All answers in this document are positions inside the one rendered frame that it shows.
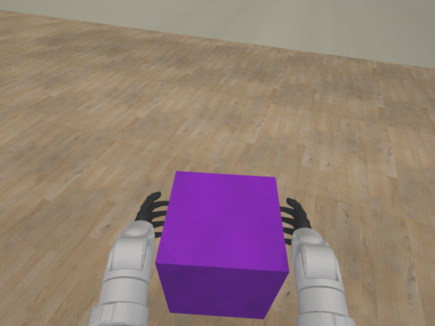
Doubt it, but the carton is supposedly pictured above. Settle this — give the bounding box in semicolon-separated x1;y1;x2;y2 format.
155;171;290;319

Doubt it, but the robot left forearm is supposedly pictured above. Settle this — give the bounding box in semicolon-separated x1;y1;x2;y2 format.
88;220;155;326

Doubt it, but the right robot hand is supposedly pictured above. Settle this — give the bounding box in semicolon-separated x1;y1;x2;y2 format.
280;198;312;245

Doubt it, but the robot right forearm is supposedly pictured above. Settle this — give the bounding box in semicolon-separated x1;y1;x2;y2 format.
290;228;355;326

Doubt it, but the left robot hand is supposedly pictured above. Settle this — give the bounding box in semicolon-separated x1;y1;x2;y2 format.
135;192;169;238

